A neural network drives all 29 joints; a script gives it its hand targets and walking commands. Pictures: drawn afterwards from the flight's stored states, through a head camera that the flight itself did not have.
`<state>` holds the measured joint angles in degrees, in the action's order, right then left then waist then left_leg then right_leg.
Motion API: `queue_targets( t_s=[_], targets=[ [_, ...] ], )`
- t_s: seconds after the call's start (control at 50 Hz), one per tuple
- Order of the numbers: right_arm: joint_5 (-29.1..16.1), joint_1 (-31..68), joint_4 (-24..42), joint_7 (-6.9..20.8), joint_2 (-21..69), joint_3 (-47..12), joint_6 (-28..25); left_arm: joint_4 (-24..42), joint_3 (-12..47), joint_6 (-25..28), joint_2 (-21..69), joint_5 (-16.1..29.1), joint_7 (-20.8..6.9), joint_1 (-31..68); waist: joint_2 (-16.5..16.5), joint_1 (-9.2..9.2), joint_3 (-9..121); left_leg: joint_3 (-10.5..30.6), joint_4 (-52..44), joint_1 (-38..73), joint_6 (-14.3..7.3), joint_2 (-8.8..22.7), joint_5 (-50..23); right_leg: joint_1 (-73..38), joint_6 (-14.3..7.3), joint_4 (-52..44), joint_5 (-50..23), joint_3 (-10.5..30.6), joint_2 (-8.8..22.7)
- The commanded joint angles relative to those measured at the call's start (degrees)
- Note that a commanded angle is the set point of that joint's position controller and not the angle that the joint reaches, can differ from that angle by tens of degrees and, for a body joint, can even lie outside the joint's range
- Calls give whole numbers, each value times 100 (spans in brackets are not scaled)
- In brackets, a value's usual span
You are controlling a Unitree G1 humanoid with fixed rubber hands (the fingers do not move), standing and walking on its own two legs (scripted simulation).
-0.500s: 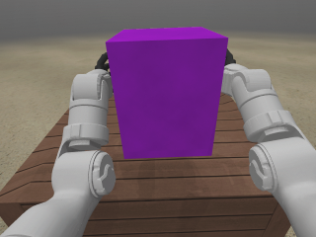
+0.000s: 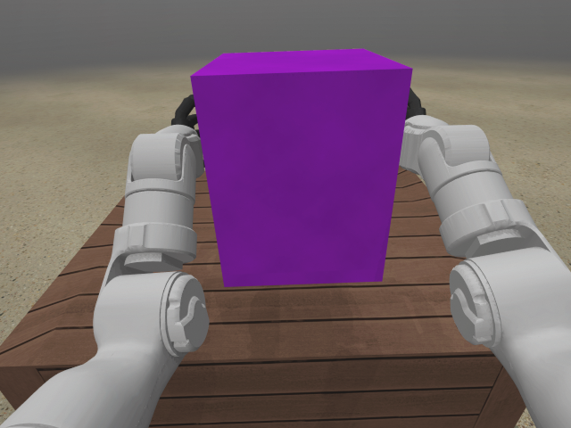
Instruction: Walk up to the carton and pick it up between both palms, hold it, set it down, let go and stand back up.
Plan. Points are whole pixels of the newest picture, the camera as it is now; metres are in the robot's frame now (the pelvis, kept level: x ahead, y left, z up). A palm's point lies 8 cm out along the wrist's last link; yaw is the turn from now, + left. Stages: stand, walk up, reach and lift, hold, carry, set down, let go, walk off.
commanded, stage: hold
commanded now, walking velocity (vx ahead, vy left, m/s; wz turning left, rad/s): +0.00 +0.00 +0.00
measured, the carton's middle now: (298, 160) +0.37 -0.01 +0.30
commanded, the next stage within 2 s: none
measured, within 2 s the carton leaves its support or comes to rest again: neither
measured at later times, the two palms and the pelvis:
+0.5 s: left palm (185, 145) +0.37 +0.14 +0.32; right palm (410, 135) +0.36 -0.15 +0.33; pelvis +0.00 +0.00 +0.00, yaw +0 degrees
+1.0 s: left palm (185, 144) +0.37 +0.14 +0.32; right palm (410, 135) +0.36 -0.15 +0.33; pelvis +0.00 +0.00 +0.00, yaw +0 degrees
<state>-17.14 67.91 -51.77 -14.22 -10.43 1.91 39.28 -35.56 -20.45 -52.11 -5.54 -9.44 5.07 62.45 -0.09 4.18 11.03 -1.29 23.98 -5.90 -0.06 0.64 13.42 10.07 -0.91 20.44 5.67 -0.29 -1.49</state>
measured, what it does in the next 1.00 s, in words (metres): stands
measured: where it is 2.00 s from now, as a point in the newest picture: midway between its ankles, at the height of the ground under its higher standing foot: outside the picture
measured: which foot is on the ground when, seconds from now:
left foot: down 0.00-1.00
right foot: down 0.00-1.00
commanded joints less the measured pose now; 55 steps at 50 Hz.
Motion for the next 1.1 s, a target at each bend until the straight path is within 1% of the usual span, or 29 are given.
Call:
queue_targets(
  t_s=[0.0, 0.02, 0.04, 0.06, 0.08, 0.12, 0.18, 0.3, 0.34, 0.4, 0.42, 0.5, 0.54, 0.56, 0.58, 0.68, 0.7, 0.72, 0.76, 0.78, 0.8, 0.86, 0.9, 0.92, 0.96, 0.98, 1.04, 1.06, 1.08],
  targets=[
    [-1482, 6110, 2341, 708, 4510, -1020, -374, 870, 2051, 669, 3738, 1274, -827, 5766, -344, 32, 2235, 576, -551, -1330, 118, -228, -397, -1886, 175, -329, -861, 343, -221],
    [-1502, 6061, 2297, 706, 4461, -961, -352, 995, 2102, 675, 3760, 1263, -828, 5870, -422, 118, 2309, 566, -530, -1317, 101, -252, -308, -1873, 175, -363, -827, 383, -204],
    [-1495, 6072, 2373, 687, 4524, -1034, -360, 871, 1993, 647, 3695, 1209, -823, 5713, -290, 4, 2272, 544, -534, -1278, 74, -242, -412, -1934, 202, -350, -891, 373, -200],
    [-1502, 6042, 2286, 695, 4419, -1029, -342, 825, 2038, 639, 3706, 1180, -832, 5689, -376, 73, 2267, 580, -513, -1325, 110, -227, -371, -1920, 165, -337, -879, 376, -193],
    [-1493, 6196, 2344, 721, 4450, -981, -352, 865, 1981, 645, 3675, 1183, -813, 5816, -395, -5, 2241, 571, -610, -1428, 71, -226, -118, -1874, 181, -364, -594, 374, -198],
    [-1565, 6102, 2464, 704, 4525, -1139, -359, 997, 2078, 665, 3726, 1237, -802, 5667, -274, -7, 2317, 594, -496, -1246, 77, -228, -572, -1921, 170, -329, -1073, 363, -244],
    [-1573, 5913, 2361, 700, 4519, -1032, -336, 1231, 2177, 687, 3766, 1294, -798, 5838, -516, 121, 2476, 611, -467, -1177, 170, -248, -650, -1966, 181, -290, -1150, 359, -248],
    [-1580, 6173, 2435, 719, 4440, -1042, -393, 945, 2122, 658, 3812, 1223, -804, 5710, -474, 12, 2338, 584, -517, -1276, 139, -212, -504, -1895, 161, -318, -965, 376, -229],
    [-1490, 6109, 2294, 697, 4559, -1070, -337, 852, 1905, 631, 3656, 1159, -811, 5636, -219, -46, 2192, 555, -544, -1375, 54, -274, -359, -1926, 200, -344, -798, 377, -223],
    [-1555, 6199, 2450, 716, 4470, -1068, -371, 1010, 2087, 663, 3773, 1239, -812, 5798, -392, 40, 2461, 603, -505, -1280, 124, -205, -529, -1908, 170, -311, -983, 352, -232],
    [-1465, 5909, 2050, 695, 4376, -927, -298, 785, 1897, 609, 3680, 1124, -834, 5680, -454, 62, 2044, 547, -570, -1309, 106, -256, -369, -1847, 185, -351, -826, 358, -192],
    [-1563, 6273, 2594, 748, 4580, -1097, -401, 1051, 2067, 682, 3785, 1275, -785, 5812, -372, -88, 2556, 573, -521, -1342, 89, -228, -482, -1938, 187, -315, -899, 396, -211],
    [-1498, 6058, 2299, 712, 4387, -966, -359, 777, 2064, 629, 3791, 1230, -836, 5611, -331, 80, 2241, 576, -524, -1304, 106, -221, -390, -1864, 166, -346, -957, 372, -234],
    [-1484, 6166, 2346, 702, 4530, -1001, -370, 895, 1921, 679, 3682, 1171, -823, 5805, -296, -12, 2207, 557, -574, -1340, 76, -242, -346, -1896, 174, -381, -788, 375, -204],
    [-1547, 5953, 2345, 708, 4503, -1036, -366, 1129, 2075, 687, 3722, 1257, -808, 5799, -406, 63, 2519, 588, -484, -1215, 116, -220, -566, -1939, 163, -306, -1050, 385, -211],
    [-1567, 6000, 2155, 712, 4491, -1036, -335, 981, 1934, 650, 3693, 1143, -831, 5825, -350, -17, 2214, 595, -566, -1282, 116, -196, -391, -1926, 169, -317, -878, 332, -241],
    [-1453, 6183, 2138, 756, 4480, -930, -359, 749, 1857, 676, 3619, 1167, -809, 5957, -354, -61, 2125, 563, -617, -1479, 86, -251, -58, -1803, 184, -390, -443, 368, -181],
    [-1536, 6060, 2227, 742, 4503, -987, -370, 1039, 2004, 690, 3752, 1222, -806, 5907, -405, 3, 2353, 612, -583, -1347, 102, -193, -308, -1892, 183, -323, -777, 355, -215],
    [-1509, 5991, 2272, 705, 4456, -966, -335, 816, 1944, 629, 3707, 1150, -828, 5636, -370, 34, 2078, 580, -581, -1326, 82, -223, -383, -1867, 179, -363, -865, 372, -215],
    [-1542, 6000, 2257, 707, 4420, -1075, -332, 741, 1850, 620, 3595, 1102, -833, 5654, -289, -61, 2167, 571, -547, -1355, 77, -250, -358, -1912, 181, -357, -822, 387, -216],
    [-1561, 6035, 2366, 714, 4449, -1038, -380, 1006, 2087, 664, 3743, 1196, -842, 5778, -481, 30, 2307, 605, -571, -1309, 143, -182, -356, -1898, 177, -300, -908, 348, -219],
    [-1543, 6141, 2261, 729, 4469, -1044, -363, 883, 2022, 647, 3770, 1175, -814, 5812, -337, -51, 2152, 605, -582, -1424, 104, -192, -283, -1859, 175, -316, -742, 337, -244],
    [-1458, 6174, 2173, 762, 4369, -849, -361, 841, 2138, 669, 3842, 1258, -807, 5953, -504, 105, 2149, 619, -640, -1445, 146, -167, -115, -1777, 128, -288, -590, 341, -254],
    [-1447, 6288, 2229, 756, 4436, -889, -391, 757, 2078, 678, 3843, 1243, -788, 5928, -527, 19, 2101, 605, -650, -1556, 100, -198, 10, -1744, 168, -320, -489, 325, -243],
    [-1487, 6186, 2301, 760, 4494, -959, -382, 1010, 2213, 718, 3873, 1334, -787, 5960, -483, 95, 2354, 637, -585, -1409, 121, -167, -237, -1847, 160, -277, -768, 359, -251],
    [-1486, 6268, 2227, 767, 4434, -1011, -363, 779, 2083, 671, 3802, 1230, -781, 5887, -385, -4, 2207, 604, -597, -1419, 75, -184, -201, -1748, 151, -318, -697, 333, -253],
    [-1433, 6049, 2013, 761, 4434, -909, -363, 708, 1909, 676, 3746, 1135, -784, 5752, -420, -5, 1997, 601, -668, -1551, 60, -174, 2, -1745, 174, -318, -483, 356, -233],
    [-1409, 6147, 2232, 746, 4474, -939, -369, 558, 1845, 661, 3707, 1153, -832, 5709, -216, 3, 1980, 574, -686, -1497, 8, -197, 40, -1828, 193, -377, -558, 357, -204],
    [-1505, 6080, 2275, 766, 4507, -1003, -406, 995, 2040, 706, 3779, 1228, -817, 5859, -451, 28, 2275, 606, -599, -1434, 98, -159, -266, -1923, 179, -256, -830, 335, -245]
  ],
)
